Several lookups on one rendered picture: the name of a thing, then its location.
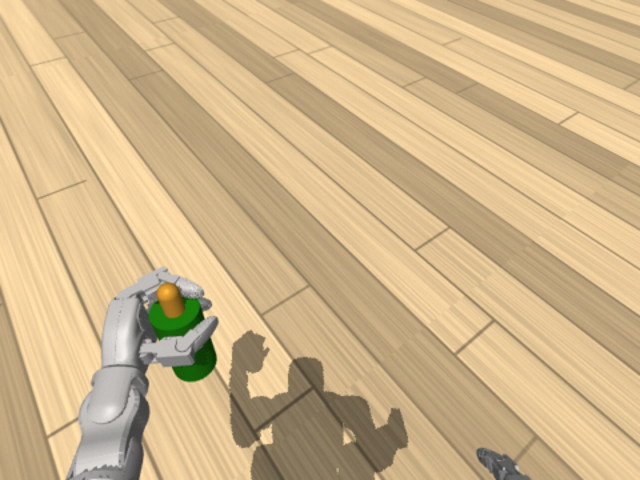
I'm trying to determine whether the left robot arm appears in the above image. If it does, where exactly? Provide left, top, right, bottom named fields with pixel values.
left=66, top=365, right=150, bottom=480

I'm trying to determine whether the right robot hand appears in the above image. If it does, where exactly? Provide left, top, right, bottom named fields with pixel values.
left=477, top=448, right=531, bottom=480

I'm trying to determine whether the bottle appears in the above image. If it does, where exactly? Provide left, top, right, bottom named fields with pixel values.
left=149, top=283, right=217, bottom=382

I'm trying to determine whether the left robot hand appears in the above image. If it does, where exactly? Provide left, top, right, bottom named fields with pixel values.
left=101, top=266, right=218, bottom=374

